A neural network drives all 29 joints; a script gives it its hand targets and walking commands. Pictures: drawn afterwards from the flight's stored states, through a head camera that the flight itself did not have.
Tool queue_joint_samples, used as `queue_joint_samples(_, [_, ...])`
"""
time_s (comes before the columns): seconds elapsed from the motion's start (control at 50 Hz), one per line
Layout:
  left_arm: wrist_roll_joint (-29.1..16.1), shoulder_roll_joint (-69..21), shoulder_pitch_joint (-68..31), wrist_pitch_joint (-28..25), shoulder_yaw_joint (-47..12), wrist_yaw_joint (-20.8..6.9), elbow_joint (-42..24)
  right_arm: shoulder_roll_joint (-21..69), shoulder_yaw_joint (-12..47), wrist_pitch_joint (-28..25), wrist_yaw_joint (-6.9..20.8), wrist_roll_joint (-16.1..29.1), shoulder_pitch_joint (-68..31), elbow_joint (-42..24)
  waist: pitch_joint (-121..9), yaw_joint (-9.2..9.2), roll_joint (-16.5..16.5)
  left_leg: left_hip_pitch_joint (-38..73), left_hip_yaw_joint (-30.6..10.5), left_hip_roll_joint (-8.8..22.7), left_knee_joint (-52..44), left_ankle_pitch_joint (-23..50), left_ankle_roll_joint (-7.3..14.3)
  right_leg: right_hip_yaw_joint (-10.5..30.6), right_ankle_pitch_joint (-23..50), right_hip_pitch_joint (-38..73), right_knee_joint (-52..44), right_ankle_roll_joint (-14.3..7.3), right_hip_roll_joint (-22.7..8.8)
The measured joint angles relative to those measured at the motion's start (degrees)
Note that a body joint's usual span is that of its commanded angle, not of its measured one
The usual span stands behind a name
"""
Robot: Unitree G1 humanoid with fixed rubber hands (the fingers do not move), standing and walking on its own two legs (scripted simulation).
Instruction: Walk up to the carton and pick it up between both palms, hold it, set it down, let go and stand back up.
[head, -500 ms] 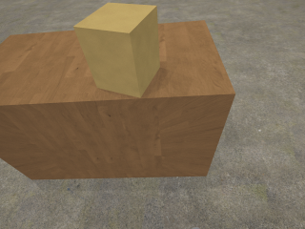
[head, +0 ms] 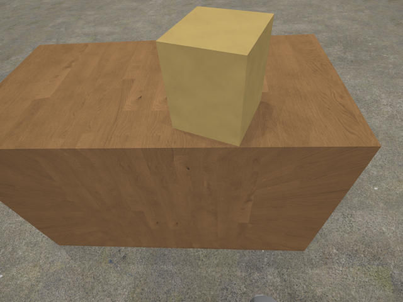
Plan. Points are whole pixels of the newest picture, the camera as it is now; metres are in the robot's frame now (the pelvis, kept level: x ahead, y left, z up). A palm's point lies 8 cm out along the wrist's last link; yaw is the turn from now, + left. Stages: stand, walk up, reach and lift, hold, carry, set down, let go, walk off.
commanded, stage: walk up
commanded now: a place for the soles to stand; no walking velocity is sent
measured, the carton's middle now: (218, 76) +0.65 -0.05 +0.12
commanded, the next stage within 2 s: none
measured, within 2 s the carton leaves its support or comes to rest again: neither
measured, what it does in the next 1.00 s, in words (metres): steps on the spot: right foot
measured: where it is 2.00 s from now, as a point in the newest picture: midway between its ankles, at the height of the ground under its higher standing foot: outside the picture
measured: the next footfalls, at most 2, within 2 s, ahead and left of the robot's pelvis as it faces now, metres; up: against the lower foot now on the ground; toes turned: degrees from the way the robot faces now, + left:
right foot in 0.14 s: +0.13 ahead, -0.10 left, +0.00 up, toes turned -3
right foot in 1.24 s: +0.21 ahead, -0.17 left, +0.00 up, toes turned -7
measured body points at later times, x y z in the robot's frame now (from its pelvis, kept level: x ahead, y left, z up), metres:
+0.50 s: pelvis +0.05 +0.06 +0.01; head +0.08 +0.05 +0.45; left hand +0.14 +0.40 -0.09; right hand +0.11 -0.28 -0.11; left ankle +0.05 +0.15 -0.71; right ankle +0.08 -0.10 -0.70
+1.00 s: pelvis +0.04 +0.04 +0.01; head +0.05 +0.03 +0.46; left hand +0.17 +0.37 -0.08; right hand +0.11 -0.29 -0.10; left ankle +0.05 +0.15 -0.71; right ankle +0.09 -0.10 -0.71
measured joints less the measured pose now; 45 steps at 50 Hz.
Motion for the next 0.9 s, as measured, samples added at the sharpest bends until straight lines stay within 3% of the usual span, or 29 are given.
queue_joint_samples(0.1, [0.0, 0.0, -0.4, -0.9, 0.0, 0.0, 0.0, 0.0, 0.0, -0.1, -0.4, 0.0, 0.2, 0.0, -0.2, -0.8, 0.0, 1.5, 2.4, -0.8, -1.9, -0.7, 1.4, -1.2, 0.7, 0.2, -11.5, 0.0, 0.9])
queue_joint_samples(0.16, [0.0, -0.1, -1.2, -1.6, 0.0, 0.0, 0.0, 0.0, 0.0, -0.1, -1.0, 0.0, 0.2, 0.0, 0.2, -0.37, 0.1, 1.5, 3.9, -0.8, -0.8, -2.2, 1.4, -1.4, 12.2, 3.0, -22.1, 0.0, 1.6])
queue_joint_samples(0.2, [0.0, -0.2, -2.4, -1.9, 0.0, 0.0, 0.0, 0.2, 0.0, -0.1, -1.4, 0.0, 0.2, 0.1, 1.1, 0.13, 0.5, 0.9, 3.4, -0.6, 2.7, -2.5, 0.4, -1.4, 14.4, 3.7, -21.7, 1.0, 1.6])
queue_joint_samples(0.24, [0.0, -0.2, -3.2, -1.9, 0.0, 0.0, 0.0, 0.3, 0.0, 0.1, -1.9, 0.0, 0.2, 0.1, 1.1, 0.98, 0.4, -0.1, 1.6, -0.8, 8.0, -8.2, -0.8, -1.1, 12.7, 4.4, -21.3, 0.8, 1.5])
queue_joint_samples(0.3, [0.0, -0.2, -4.4, -1.2, 0.0, 0.0, 0.0, 0.2, 0.0, 0.1, -2.2, 0.0, 0.2, 0.0, 0.3, 1.67, 0.0, -0.1, -0.7, -0.5, 7.2, -10.7, -1.0, -0.6, 11.7, 4.5, -21.4, 0.9, 0.4])
queue_joint_samples(0.34, [0.0, -0.2, -5.4, -0.4, 0.0, -0.2, 0.1, 0.2, 0.0, -0.3, -2.3, 0.0, 0.3, 0.0, 0.2, 1.6, -0.2, 1.9, -1.0, -0.4, -0.2, -7.0, -0.7, -0.6, 11.5, 4.4, -20.8, 1.7, -0.5])
queue_joint_samples(0.38, [0.0, -0.6, -5.8, 1.1, 0.0, -0.3, 0.1, 0.4, 0.0, -0.5, -2.5, 0.0, 0.2, 0.0, 0.1, 1.74, -0.5, 2.4, -0.4, -0.7, -1.2, -0.9, -0.6, -0.1, 9.3, 4.4, -19.1, 1.5, -0.5])
queue_joint_samples(0.48, [0.0, -0.9, -6.5, 2.1, 0.0, -0.7, 0.0, 0.9, 0.0, -2.3, -3.1, 0.0, 0.0, 0.0, -1.2, 1.71, -1.6, 2.9, 0.0, -0.7, -3.1, -1.1, 0.1, -0.1, 5.6, 4.4, -16.1, 1.2, 0.8])
queue_joint_samples(0.54, [0.0, -0.9, -6.9, 1.7, 0.0, -0.9, 0.0, 0.9, 0.0, -2.7, -3.4, 0.0, -0.5, 0.0, -0.9, 2.15, -2.4, 2.9, 1.0, -0.7, -3.3, -1.1, 0.2, 0.0, 7.0, 6.1, -21.2, 0.5, 0.8])
queue_joint_samples(0.58, [0.0, -1.2, -7.2, 1.3, 0.0, -0.9, 0.0, 1.0, 0.0, -2.7, -3.6, 0.0, -0.9, 0.0, -0.7, 2.13, -2.3, 2.9, 1.3, -0.5, -3.3, -1.2, 0.0, 0.0, 11.5, 6.8, -23.7, 1.5, 0.9])
queue_joint_samples(0.64, [0.0, -1.3, -8.0, 0.7, 0.0, -1.1, 0.0, 1.0, 0.0, -2.7, -3.6, 0.0, -1.1, 0.0, -0.7, 1.94, -2.2, 3.2, 1.3, -0.4, -3.5, -0.9, -0.4, 0.0, 11.1, 6.8, -23.3, 2.7, 0.9])
queue_joint_samples(0.9, [0.0, -1.8, -9.7, 1.1, 0.0, -1.9, 0.0, 1.0, 0.0, -2.7, -3.6, 0.0, -1.2, 0.0, -2.6, 1.81, -2.2, 3.7, 1.4, 0.0, -4.4, -0.2, -0.7, 0.0, 11.4, 6.8, -23.2, 2.8, 1.3])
